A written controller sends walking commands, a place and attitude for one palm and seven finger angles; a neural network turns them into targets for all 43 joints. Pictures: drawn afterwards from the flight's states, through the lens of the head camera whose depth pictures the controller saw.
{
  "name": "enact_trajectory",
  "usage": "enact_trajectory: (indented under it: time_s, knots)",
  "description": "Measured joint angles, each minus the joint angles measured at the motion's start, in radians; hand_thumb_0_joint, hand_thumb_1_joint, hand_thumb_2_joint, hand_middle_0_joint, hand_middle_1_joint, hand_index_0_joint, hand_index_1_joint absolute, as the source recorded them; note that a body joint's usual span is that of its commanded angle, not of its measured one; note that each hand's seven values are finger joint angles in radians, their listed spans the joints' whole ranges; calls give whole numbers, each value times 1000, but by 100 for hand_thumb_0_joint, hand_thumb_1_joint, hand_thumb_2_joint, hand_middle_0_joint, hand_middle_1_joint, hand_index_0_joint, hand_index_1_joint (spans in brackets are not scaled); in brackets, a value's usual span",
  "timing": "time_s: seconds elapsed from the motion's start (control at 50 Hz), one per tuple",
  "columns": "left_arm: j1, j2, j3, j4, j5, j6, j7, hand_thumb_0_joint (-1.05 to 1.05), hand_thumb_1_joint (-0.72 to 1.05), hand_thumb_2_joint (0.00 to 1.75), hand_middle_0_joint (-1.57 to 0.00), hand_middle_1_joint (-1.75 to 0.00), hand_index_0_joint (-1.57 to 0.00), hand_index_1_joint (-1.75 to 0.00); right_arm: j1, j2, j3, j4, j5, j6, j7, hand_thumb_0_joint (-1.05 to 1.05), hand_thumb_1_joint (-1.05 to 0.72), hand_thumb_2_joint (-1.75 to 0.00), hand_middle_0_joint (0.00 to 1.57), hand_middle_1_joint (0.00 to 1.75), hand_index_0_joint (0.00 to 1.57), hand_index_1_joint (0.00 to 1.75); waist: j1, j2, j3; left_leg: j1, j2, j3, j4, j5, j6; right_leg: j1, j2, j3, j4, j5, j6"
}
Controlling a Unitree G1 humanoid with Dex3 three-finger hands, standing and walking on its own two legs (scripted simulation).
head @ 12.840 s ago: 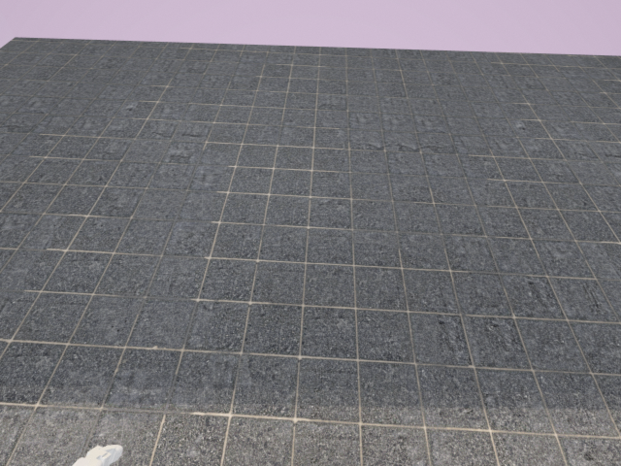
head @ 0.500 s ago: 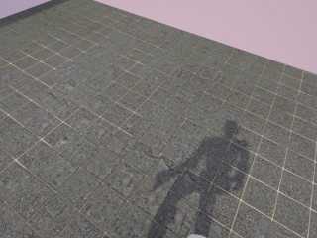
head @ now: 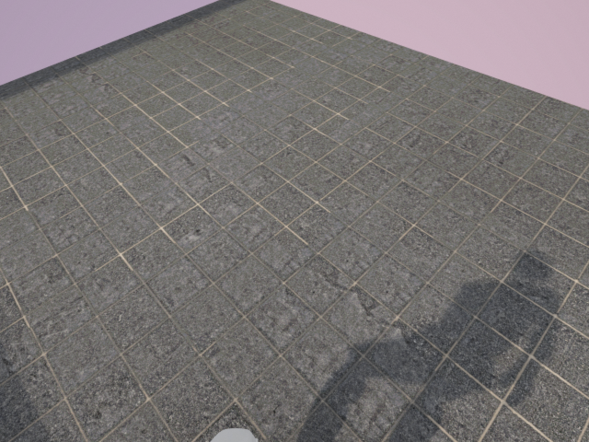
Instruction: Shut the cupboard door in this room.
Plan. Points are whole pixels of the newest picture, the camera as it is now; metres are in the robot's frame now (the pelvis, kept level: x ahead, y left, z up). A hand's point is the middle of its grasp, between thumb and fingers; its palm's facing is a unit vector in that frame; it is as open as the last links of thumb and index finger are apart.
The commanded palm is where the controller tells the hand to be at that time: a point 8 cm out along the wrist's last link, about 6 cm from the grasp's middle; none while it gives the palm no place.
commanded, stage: turn or walk to find it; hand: left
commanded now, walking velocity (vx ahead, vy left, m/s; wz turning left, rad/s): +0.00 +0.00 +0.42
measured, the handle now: out of the picture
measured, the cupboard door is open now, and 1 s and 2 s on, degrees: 100 100 100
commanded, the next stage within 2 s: none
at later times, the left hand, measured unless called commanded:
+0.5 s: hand out of the picture +0.01 +0.25 -0.16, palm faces +0.23 -0.94 -0.26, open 7.4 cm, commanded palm none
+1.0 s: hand out of the picture -0.11 +0.20 -0.17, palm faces +0.45 -0.86 -0.24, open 7.4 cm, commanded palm none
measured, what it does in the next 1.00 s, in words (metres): steps on the spot, turning left: left foot, then right foot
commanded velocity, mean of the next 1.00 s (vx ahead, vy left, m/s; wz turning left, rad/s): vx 0.00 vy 0.00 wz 0.42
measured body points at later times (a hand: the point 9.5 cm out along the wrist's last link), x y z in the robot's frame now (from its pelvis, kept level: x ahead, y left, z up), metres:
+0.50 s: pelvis -0.03 +0.03 +0.00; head -0.01 +0.03 +0.45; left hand +0.00 +0.30 -0.14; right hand +0.10 -0.19 -0.15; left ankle -0.03 +0.15 -0.74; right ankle -0.01 -0.11 -0.71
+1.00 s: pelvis -0.06 +0.00 +0.00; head -0.02 +0.01 +0.44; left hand -0.13 +0.24 -0.15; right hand +0.10 -0.21 -0.16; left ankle -0.14 +0.11 -0.71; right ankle -0.01 -0.10 -0.74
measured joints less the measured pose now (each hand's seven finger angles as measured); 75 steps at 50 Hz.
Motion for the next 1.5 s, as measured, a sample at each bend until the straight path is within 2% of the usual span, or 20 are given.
enact_trajectory:
  time_s: [0.1,0.16,0.22,0.32,0.46,0.52,0.58,0.62,0.66,0.72,0.78,0.88,0.98,1.06,1.12,1.22,1.34,1.42,1.46,1.5]
  knots:
    - [18,32,12,22,4,6,-3,1,90,90,-21,-30,-20,-30,-49,11,17,-13,10,-17,-3,1,-91,-90,20,30,19,30,26,-31,11,100,-2,51,-236,-18,12,-30,-34,-37,44,-11,22]
    - [36,60,25,33,-6,20,-3,1,90,90,-21,-30,-20,-30,-70,15,24,-35,8,-45,-2,1,-91,-90,20,30,20,30,29,-44,3,172,-8,72,-435,140,43,-75,-58,-53,139,-48,49]
    - [33,95,35,55,-8,56,3,1,91,90,-20,-30,-20,-29,-91,41,35,-49,3,-60,-7,1,-91,-90,20,30,20,30,43,-78,5,167,-26,76,-407,112,77,-158,-39,57,356,-220,72]
    - [7,107,40,58,-10,59,-7,1,91,90,-20,-30,-20,-29,-95,59,49,-57,0,-65,-18,1,-91,-90,20,30,20,30,41,-62,-6,193,-34,39,-495,163,86,-231,2,129,542,-166,92]
    - [-38,82,30,17,-15,48,-6,1,91,90,-20,-30,-20,-29,-77,61,44,-63,-3,-60,-14,1,-90,-89,20,30,20,30,20,-30,-13,180,-53,-12,-536,211,80,-194,30,156,417,-172,102]
    - [-59,63,23,-1,-18,40,-6,1,91,90,-20,-30,-20,-29,-63,54,36,-62,-6,-51,-13,1,-90,-89,20,30,20,30,3,-10,-13,154,-60,-38,-516,214,68,-140,49,155,282,-167,95]
    - [-65,47,15,-22,-18,17,-6,1,91,90,-20,-30,-20,-29,-42,41,26,-60,-2,-42,-10,1,-90,-89,20,30,20,30,-3,6,-19,110,-72,-62,-460,199,46,-57,63,138,77,-37,73]
    - [-65,25,8,-27,-10,4,-4,1,91,90,-20,-30,-20,-29,-33,25,13,-52,2,-31,-10,1,-90,-89,20,30,20,30,-9,36,-12,57,-73,-76,-330,82,47,-55,69,107,83,-18,21]
    - [-51,10,4,-34,-9,1,-4,1,91,90,-20,-30,-20,-29,-22,15,3,-42,0,-15,-7,1,-91,-90,20,30,20,30,-7,38,-14,-12,-86,-66,-122,-3,49,-47,55,88,78,-34,-3]
    - [-30,-5,1,-28,-8,6,0,1,91,90,-20,-30,-20,-29,-11,0,-7,-31,-4,-7,1,1,-91,-90,20,30,20,30,-11,39,-13,-75,-68,-39,98,29,38,-22,42,65,32,-17,-7]
    - [-18,-10,-1,-16,-6,4,2,1,91,90,-20,-30,-20,-30,2,-4,-8,-22,-4,-7,3,1,-91,-90,20,30,20,30,-16,30,-9,-78,-39,-24,151,58,19,-7,28,37,3,-1,-9]
    - [-2,-5,-1,-3,-1,-1,0,1,91,90,-21,-30,-20,-30,1,-1,0,1,-1,-1,2,1,-91,-90,20,30,20,30,-2,7,1,-12,-4,-3,32,15,3,-7,4,-6,-6,5,-5]
    - [9,22,8,15,4,1,-3,1,91,90,-21,-30,-20,-30,-37,13,16,2,8,-11,-2,1,-91,-90,20,30,19,30,22,-22,14,78,1,43,-177,-32,10,-27,-25,-46,25,-3,11]
    - [28,57,23,31,-5,16,-3,1,90,90,-21,-30,-20,-30,-65,19,27,-26,9,-42,-2,1,-91,-90,20,30,20,30,28,-39,4,174,-4,76,-434,128,43,-73,-54,-76,123,-42,43]
    - [24,92,34,53,-8,54,2,1,91,90,-20,-30,-20,-29,-89,46,35,-41,2,-58,-6,1,-91,-90,20,30,20,30,41,-81,7,167,-28,84,-405,102,82,-158,-40,33,337,-218,72]
    - [-2,100,37,58,-10,60,-8,1,91,90,-20,-30,-20,-29,-94,59,47,-50,-1,-65,-19,1,-91,-90,20,30,20,30,37,-60,-5,193,-37,45,-489,146,95,-232,7,118,526,-176,93]
    - [-42,82,27,22,-14,48,-7,1,91,90,-20,-30,-20,-29,-85,59,43,-54,-2,-63,-17,1,-90,-89,20,30,20,30,21,-32,-9,192,-52,0,-530,184,95,-203,29,151,427,-176,104]
    - [-73,62,19,-1,-18,38,-6,1,91,90,-20,-30,-20,-29,-68,51,34,-54,-5,-54,-15,1,-90,-89,20,30,20,30,1,-11,-8,165,-63,-36,-508,186,83,-139,51,151,268,-167,98]
    - [-79,53,14,-13,-20,26,-6,1,91,90,-20,-30,-20,-29,-55,45,28,-52,-4,-48,-14,1,-90,-89,20,30,20,30,-4,-1,-12,144,-71,-53,-481,179,72,-86,62,142,139,-94,93]
    - [-80,40,9,-21,-14,7,-3,1,91,90,-20,-30,-20,-29,-42,33,20,-48,3,-43,-12,1,-90,-89,20,30,20,30,-6,18,-14,110,-74,-68,-417,156,62,-47,69,123,49,-16,46]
